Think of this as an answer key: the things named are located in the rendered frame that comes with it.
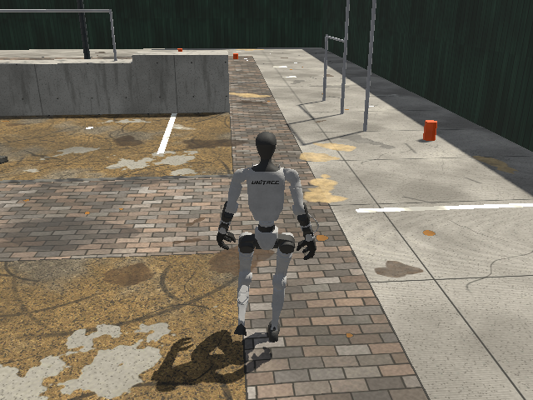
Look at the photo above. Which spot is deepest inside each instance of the robot right foot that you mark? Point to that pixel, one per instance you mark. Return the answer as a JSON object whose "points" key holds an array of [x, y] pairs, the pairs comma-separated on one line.
{"points": [[273, 335]]}

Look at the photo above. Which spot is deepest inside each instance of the right robot hand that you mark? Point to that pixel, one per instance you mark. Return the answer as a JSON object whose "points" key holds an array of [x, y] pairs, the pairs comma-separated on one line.
{"points": [[311, 246]]}

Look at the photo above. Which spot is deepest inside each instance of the left robot shin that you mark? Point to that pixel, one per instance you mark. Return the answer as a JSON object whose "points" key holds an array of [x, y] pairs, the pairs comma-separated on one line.
{"points": [[242, 299]]}

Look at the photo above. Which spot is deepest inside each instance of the robot left forearm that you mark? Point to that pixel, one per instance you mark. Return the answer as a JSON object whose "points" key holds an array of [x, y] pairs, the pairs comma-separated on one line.
{"points": [[225, 220]]}

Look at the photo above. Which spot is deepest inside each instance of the left robot hand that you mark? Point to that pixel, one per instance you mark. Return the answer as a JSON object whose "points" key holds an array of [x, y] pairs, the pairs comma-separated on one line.
{"points": [[228, 237]]}

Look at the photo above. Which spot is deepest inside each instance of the robot right forearm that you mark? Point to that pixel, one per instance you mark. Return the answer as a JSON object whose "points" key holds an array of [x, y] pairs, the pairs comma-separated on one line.
{"points": [[305, 224]]}

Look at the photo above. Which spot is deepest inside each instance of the robot left upper arm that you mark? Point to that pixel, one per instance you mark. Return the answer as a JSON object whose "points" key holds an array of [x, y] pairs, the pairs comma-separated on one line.
{"points": [[239, 176]]}

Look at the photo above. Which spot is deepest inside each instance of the robot right upper arm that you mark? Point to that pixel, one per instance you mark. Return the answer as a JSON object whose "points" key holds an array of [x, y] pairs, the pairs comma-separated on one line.
{"points": [[292, 177]]}

